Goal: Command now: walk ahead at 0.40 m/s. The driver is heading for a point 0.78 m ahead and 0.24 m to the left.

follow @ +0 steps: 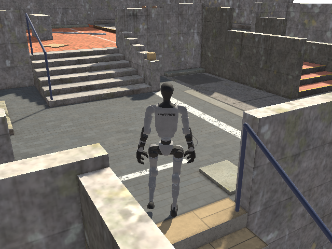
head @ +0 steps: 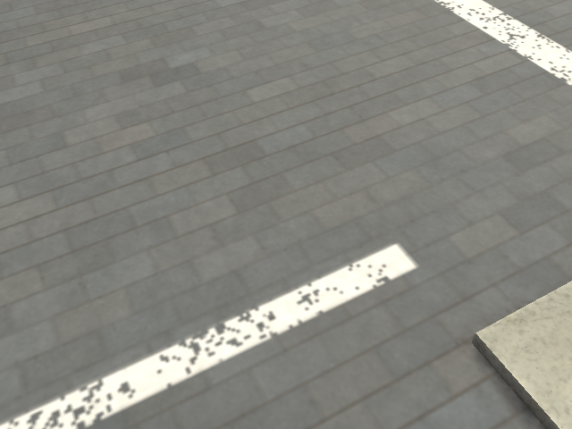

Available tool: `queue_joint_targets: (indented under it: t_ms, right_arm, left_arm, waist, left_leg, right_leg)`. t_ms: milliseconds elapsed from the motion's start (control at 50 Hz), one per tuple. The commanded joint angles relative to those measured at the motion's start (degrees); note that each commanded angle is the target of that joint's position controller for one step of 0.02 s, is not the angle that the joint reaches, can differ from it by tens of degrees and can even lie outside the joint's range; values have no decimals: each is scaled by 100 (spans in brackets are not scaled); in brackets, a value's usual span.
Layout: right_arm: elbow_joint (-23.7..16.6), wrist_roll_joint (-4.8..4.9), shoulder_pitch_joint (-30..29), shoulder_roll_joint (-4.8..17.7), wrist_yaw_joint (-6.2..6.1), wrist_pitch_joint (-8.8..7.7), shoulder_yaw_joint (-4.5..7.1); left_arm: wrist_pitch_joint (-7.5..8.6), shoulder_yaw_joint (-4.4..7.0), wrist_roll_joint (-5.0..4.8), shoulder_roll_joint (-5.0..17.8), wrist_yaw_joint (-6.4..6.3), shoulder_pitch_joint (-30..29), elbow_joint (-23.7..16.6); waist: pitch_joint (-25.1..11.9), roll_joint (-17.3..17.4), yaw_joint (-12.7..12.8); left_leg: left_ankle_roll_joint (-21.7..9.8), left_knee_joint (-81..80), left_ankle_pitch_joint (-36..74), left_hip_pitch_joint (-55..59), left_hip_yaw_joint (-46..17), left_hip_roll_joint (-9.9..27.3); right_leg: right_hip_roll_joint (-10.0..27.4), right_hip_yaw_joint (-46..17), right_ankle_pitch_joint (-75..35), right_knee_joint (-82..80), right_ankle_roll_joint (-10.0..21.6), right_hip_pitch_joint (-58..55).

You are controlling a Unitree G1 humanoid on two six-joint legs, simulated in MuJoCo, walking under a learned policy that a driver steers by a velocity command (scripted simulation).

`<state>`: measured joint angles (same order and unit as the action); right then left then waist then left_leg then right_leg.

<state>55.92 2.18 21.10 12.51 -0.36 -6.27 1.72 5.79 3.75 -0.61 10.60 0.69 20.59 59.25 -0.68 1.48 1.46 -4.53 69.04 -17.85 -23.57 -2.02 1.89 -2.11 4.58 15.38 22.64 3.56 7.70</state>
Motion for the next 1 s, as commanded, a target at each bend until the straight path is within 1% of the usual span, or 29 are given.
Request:
queue_joint_targets:
  t_ms: [20, 60, 120, 180, 200, 260, 320, 340, 360, 380, 400, 420, 440, 460, 480, 500, 520, 600, 700, 780, 820, 860, 880, 900, 920, 940, 960, 980, 1000]
  right_arm:
    - [-417, -49, -191, 299, 106, -34, 137]
    - [-505, -23, -391, 145, 154, 95, 108]
    - [-968, -36, -1301, 153, 125, 140, 52]
    - [-1235, -69, -1939, 122, 175, 113, -10]
    - [-1308, -32, -2110, 163, 232, 102, -5]
    - [-1491, -21, -2480, 209, 388, 89, 0]
    - [-1543, -17, -2086, 562, 469, 119, 170]
    - [-1398, -32, -1402, 789, 481, 173, 295]
    - [-1194, -35, -541, 1083, 457, 214, 466]
    - [-1089, -60, 227, 1541, 345, 275, 623]
    - [-1251, -80, 107, 1918, 308, 255, 677]
    - [-1198, -172, 186, 1458, 297, 242, 551]
    - [-1187, -212, -14, 1187, 266, 205, 486]
    - [-1300, -169, -492, 1075, 271, 134, 443]
    - [-1420, -179, -866, 896, 265, 101, 382]
    - [-1516, -232, -1063, 861, 253, 96, 351]
    - [-1544, -217, -1104, 849, 243, 97, 345]
    - [-1512, -158, -720, 1096, 96, 81, 401]
    - [-1490, -69, -215, 1195, -9, 181, 427]
    - [-1468, -55, 38, 1156, -39, 271, 422]
    - [-1505, -76, -6, 1163, -64, 323, 429]
    - [-1613, -98, -212, 1000, -60, 354, 368]
    - [-1748, -161, -322, 683, -27, 321, 243]
    - [-1887, -49, 406, 379, -22, 259, 145]
    - [-1830, 23, 576, 847, -29, 236, 193]
    - [-1807, 14, 101, 1204, -23, 265, 284]
    - [-1878, -65, -297, 1158, -24, 284, 282]
    - [-1963, -138, -551, 1033, -8, 263, 276]
    - [-1989, -137, -587, 927, 21, 267, 279]
  left_arm:
    - [8, -86, 60, 233, 12, 313, -115]
    - [-32, -88, 85, 429, -74, 541, -9]
    - [-9, -101, 144, 625, -169, 474, -61]
    - [11, -72, 100, 838, -227, 568, -91]
    - [14, -47, 87, 948, -264, 569, -109]
    - [-35, -31, 33, 947, -272, 697, -119]
    - [-149, 38, 99, 1197, -286, 487, -284]
    - [-228, 67, 113, 1275, -287, 385, -350]
    - [-287, 63, 98, 1322, -293, 258, -448]
    - [-255, -14, 149, 1178, -303, 323, -645]
    - [-34, -284, 170, 270, -170, 847, -897]
    - [291, -174, -6, 815, -65, 308, -1009]
    - [392, -99, -216, 1114, -48, -204, -1242]
    - [434, -105, -135, 1105, -92, -471, -1357]
    - [382, -37, -29, 1184, -157, -559, -1345]
    - [283, -12, 16, 1161, -165, -444, -1372]
    - [190, 1, 68, 1119, -161, -374, -1420]
    - [24, -37, 213, 951, -212, -997, -1774]
    - [92, -107, 108, 835, -161, -2143, -2139]
    - [206, -49, 49, 1048, -38, -2489, -2339]
    - [264, 9, 31, 1170, 7, -2351, -2338]
    - [323, 133, 60, 1368, -26, -1473, -2135]
    - [338, 227, 157, 1676, -78, -579, -2049]
    - [249, 351, 225, 2110, -99, 121, -1895]
    - [199, 280, 67, 1701, -70, 118, -1874]
    - [157, 167, 37, 1262, -83, -91, -1942]
    - [108, 112, 77, 1140, -77, -313, -1958]
    - [85, 77, 112, 1069, -55, -471, -1903]
    - [94, 32, 148, 973, -38, -555, -1865]
  waist:
    - [433, -432, -112]
    - [603, -389, -130]
    - [975, -386, -48]
    - [990, -434, 103]
    - [1038, -387, 87]
    - [1057, -352, 108]
    - [456, -807, -290]
    - [58, -900, -613]
    - [-436, -821, -1068]
    - [-1000, -160, -1276]
    - [-1864, 1457, -573]
    - [-2254, 790, -865]
    - [-1456, 601, -760]
    - [-746, -187, -461]
    - [-544, -408, -235]
    - [-363, -325, -28]
    - [-275, -215, 79]
    - [25, -11, -10]
    - [51, 263, -498]
    - [-11, 349, -604]
    - [-56, 509, -476]
    - [-448, 610, 12]
    - [-1197, 194, 427]
    - [-1928, -1483, 215]
    - [-1789, -1722, 220]
    - [-1004, -1012, 365]
    - [-502, -529, 324]
    - [-127, -398, 217]
    - [14, -497, 68]
  left_leg:
    - [-41, 97, 800, -1881, -156, 620]
    - [147, 90, 877, -2135, 0, 652]
    - [326, -953, 1376, -2493, -54, 642]
    - [270, -2187, 2139, -1992, 219, 452]
    - [230, -2504, 2294, -1911, 275, 426]
    - [-11, -3240, 2217, -1731, 395, 269]
    - [-376, -3270, 1487, -921, 767, -243]
    - [-497, -3265, 1155, -252, 908, -494]
    - [-667, -3547, 1249, 1043, 889, -705]
    - [-944, -3599, 919, 2810, -522, 81]
    - [-2222, -4612, -83, 4681, -4228, 1731]
    - [-2037, -5338, -173, 4695, -4852, 1684]
    - [-1644, -5289, 194, 4021, -3799, 1489]
    - [-1445, -5354, 898, 2902, -2992, 1212]
    - [-1295, -5403, 1358, 2145, -2381, 975]
    - [-1279, -5535, 1634, 1509, -2086, 808]
    - [-1294, -5637, 1741, 1178, -1956, 694]
    - [-1305, -5811, 2174, 507, -1402, 453]
    - [-891, -5563, 1383, 755, -1380, 203]
    - [-806, -4970, 1230, 1418, -1996, 433]
    - [-737, -4627, 1397, 1693, -2326, 531]
    - [-504, -3846, 1955, 1534, -2239, 227]
    - [-273, -2399, 1599, 851, -1788, -84]
    - [172, -568, -755, -1233, -928, -942]
    - [251, 425, -1528, -2171, -941, -531]
    - [311, 759, -996, -2413, -960, -299]
    - [344, 715, -548, -2278, -750, -122]
    - [343, 427, -250, -2160, -720, -6]
    - [318, 185, -97, -1921, -689, 128]
  right_leg:
    - [1397, -1481, -1022, -1558, 671, -919]
    - [1404, -1102, -1235, -1702, 685, -660]
    - [1409, -698, -1310, -1952, 667, -257]
    - [1376, -173, -1485, -2129, 562, -163]
    - [1443, -75, -1516, -2176, 546, -277]
    - [1593, 267, -2049, -1927, 443, -1004]
    - [1743, 540, -5262, -621, 225, -1734]
    - [1711, 647, -6096, 382, 154, -1778]
    - [1538, 721, -6149, 1720, 4, -1270]
    - [1272, 684, -4336, 3558, -187, 309]
    - [-194, 44, 1118, 6082, -570, 2757]
    - [-26, -1287, 1277, 6591, -329, 3244]
    - [279, -1189, 931, 6470, -161, 3499]
    - [552, -1130, 490, 5870, -141, 3418]
    - [785, -1068, 281, 5372, -155, 3074]
    - [906, -1074, 216, 5138, -191, 2685]
    - [964, -1057, 190, 4853, -255, 2536]
    - [900, -812, -563, 3479, -623, 2674]
    - [430, -764, -2060, 1231, -681, 2420]
    - [242, -915, -1803, 590, -561, 2290]
    - [174, -928, -1275, 399, -406, 2009]
    - [246, -837, -1249, 31, -90, 683]
    - [1133, -1604, -1055, 190, 317, -817]
    - [2435, -4005, -141, -53, 1244, -2867]
    - [2801, -5071, 979, -372, 1340, -2909]
    - [2514, -4269, 1079, -481, 1084, -2241]
    - [2199, -3421, 460, -554, 880, -1503]
    - [1928, -2925, -150, -720, 822, -882]
    - [1703, -2494, -554, -874, 759, -479]
